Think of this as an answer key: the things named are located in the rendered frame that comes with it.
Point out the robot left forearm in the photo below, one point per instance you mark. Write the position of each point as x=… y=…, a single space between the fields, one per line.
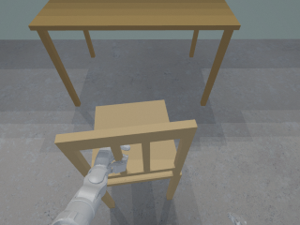
x=83 y=206

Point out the chair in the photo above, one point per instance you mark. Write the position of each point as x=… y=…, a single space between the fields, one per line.
x=146 y=128

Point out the left robot hand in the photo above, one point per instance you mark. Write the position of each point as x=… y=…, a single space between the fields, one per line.
x=106 y=159

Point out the right robot hand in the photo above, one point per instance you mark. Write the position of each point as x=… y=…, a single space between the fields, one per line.
x=236 y=220

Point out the table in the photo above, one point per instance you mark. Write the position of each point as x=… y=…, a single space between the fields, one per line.
x=135 y=15

